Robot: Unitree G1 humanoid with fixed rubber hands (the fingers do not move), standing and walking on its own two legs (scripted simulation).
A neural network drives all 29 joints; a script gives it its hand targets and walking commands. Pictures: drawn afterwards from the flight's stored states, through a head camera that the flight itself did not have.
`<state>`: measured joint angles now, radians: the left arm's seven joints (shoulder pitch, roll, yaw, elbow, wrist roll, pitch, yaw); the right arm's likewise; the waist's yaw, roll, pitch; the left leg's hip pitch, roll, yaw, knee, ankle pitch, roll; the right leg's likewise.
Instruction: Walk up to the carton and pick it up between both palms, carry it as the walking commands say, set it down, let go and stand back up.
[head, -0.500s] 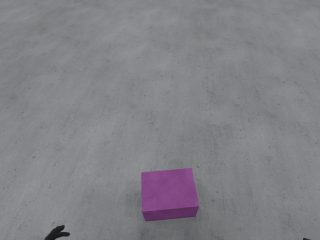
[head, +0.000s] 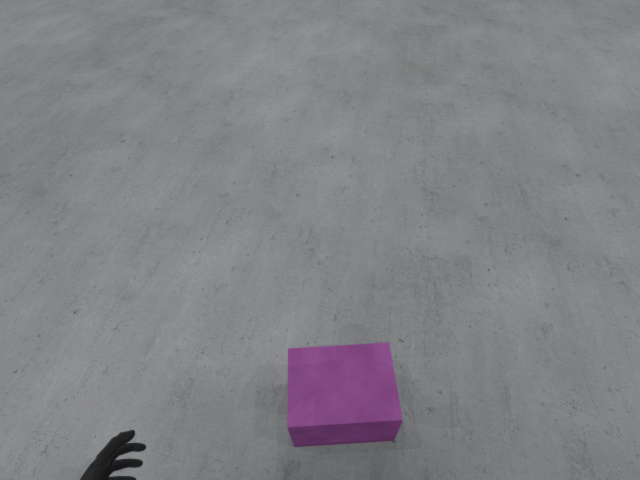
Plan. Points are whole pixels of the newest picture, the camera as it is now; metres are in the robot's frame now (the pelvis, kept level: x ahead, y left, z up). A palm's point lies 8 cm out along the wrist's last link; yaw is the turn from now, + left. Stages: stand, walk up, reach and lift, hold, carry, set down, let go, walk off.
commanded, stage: reach and lift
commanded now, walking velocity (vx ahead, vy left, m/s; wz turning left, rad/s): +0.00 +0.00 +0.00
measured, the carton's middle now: (341, 394) +0.45 +0.00 -0.67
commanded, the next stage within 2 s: none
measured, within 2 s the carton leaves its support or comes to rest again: neither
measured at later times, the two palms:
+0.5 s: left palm (156, 407) +0.24 +0.28 -0.11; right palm (548, 425) +0.22 -0.28 -0.12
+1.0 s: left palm (187, 360) +0.33 +0.27 -0.15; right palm (486, 349) +0.36 -0.24 -0.16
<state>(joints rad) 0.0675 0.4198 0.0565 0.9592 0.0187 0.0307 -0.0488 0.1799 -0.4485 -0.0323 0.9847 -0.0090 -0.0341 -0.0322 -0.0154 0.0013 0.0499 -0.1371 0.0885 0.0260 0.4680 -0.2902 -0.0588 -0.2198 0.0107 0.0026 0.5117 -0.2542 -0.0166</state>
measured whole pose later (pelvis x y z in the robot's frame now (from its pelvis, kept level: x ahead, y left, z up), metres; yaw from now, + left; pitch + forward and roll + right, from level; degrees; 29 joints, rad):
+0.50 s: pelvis -0.03 +0.03 -0.04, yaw +1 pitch +9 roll +1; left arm -0.24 0.26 0.14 0.59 -0.01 0.25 0.02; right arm -0.22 -0.43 -0.18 0.64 -0.04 0.22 0.11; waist -0.03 0.03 0.17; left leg -0.60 0.01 0.01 0.84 -0.40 -0.02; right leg -0.66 -0.04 0.04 0.85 -0.34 0.04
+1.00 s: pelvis -0.08 -0.01 -0.08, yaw +3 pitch +25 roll +2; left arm -0.78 0.38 0.24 0.81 -0.04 0.25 -0.05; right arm -0.80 -0.40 -0.16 0.78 0.06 0.29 0.04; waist 0.00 -0.01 0.13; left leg -1.08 0.02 -0.05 0.99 -0.34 -0.08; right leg -1.15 -0.01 0.02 1.01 -0.30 -0.01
